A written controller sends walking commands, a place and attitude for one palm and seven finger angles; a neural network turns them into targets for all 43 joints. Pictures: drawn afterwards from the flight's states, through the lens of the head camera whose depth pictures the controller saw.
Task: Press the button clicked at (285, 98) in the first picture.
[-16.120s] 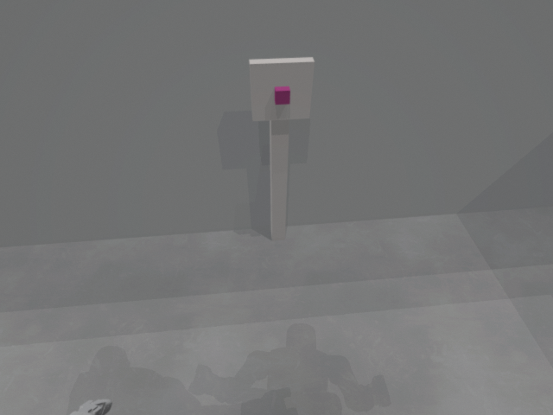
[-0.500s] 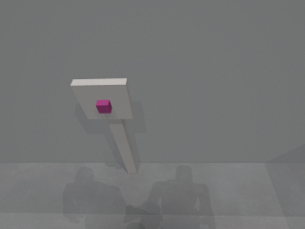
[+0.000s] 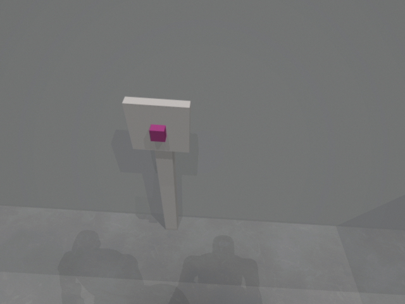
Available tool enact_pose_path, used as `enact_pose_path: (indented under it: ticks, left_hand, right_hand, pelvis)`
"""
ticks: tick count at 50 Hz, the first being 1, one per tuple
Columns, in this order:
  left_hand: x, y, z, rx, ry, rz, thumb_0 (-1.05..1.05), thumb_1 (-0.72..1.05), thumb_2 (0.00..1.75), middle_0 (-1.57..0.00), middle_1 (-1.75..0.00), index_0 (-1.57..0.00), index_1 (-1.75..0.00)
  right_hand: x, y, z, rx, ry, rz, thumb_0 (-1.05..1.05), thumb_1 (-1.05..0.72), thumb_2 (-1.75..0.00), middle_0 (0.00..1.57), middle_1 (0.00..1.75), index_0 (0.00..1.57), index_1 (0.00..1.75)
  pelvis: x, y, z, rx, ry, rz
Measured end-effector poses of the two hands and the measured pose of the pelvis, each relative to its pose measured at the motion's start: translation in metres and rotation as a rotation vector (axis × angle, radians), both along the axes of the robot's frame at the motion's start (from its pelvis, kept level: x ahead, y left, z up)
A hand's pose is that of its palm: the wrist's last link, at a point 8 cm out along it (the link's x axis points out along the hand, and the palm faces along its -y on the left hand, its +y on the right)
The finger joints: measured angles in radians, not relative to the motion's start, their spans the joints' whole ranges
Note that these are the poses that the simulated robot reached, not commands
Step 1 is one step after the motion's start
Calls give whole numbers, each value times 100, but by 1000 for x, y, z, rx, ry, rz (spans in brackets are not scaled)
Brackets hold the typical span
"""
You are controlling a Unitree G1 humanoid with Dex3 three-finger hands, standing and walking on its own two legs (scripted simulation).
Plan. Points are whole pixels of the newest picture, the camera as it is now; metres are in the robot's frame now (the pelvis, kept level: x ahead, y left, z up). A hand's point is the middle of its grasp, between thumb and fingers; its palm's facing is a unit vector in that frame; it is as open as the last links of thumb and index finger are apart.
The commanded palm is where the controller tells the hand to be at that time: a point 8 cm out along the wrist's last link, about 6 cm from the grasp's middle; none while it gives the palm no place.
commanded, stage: come to a stop and stand still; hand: left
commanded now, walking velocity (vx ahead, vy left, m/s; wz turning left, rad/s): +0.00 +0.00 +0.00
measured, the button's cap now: (158, 132) +0.56 +0.17 -0.02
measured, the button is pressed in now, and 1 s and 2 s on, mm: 0 0 0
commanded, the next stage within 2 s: look again from close up in 0.98 s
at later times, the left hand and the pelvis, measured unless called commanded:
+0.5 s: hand out of the picture -0.03 +0.16 -0.18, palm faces +0.04 -0.99 -0.11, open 7.4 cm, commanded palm none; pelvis +0.01 +0.02 +0.00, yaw -1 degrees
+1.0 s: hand out of the picture +0.02 +0.17 -0.18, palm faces +0.02 -0.99 -0.14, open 7.4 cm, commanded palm none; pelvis +0.04 +0.02 +0.00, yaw -1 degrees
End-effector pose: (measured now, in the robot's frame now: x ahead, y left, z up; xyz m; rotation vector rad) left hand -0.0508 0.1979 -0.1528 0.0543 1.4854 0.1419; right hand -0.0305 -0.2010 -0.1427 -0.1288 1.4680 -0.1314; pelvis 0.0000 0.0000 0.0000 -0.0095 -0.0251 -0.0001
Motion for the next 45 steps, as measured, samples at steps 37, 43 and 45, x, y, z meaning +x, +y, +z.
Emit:
enact_pose_path:
  ticks: [37,43,45]
  left_hand:
    - [45,13,1,-2,-33,-43,0,91,90,-20,-30,-20,-30]
    - [56,18,2,13,-45,-45,0,91,90,-20,-30,-20,-30]
    - [59,19,3,17,-48,-46,0,91,90,-20,-30,-20,-30]
  right_hand:
    - [28,22,-1,2,-30,-32,1,-92,-90,19,30,19,30]
    - [33,23,-1,8,-25,-32,1,-92,-90,19,30,19,30]
    - [34,24,-2,11,-23,-31,1,-92,-90,19,30,19,30]
  pelvis:
    - [29,21,1,10,25,-24]
    - [35,20,1,11,22,-23]
    - [37,20,1,11,22,-23]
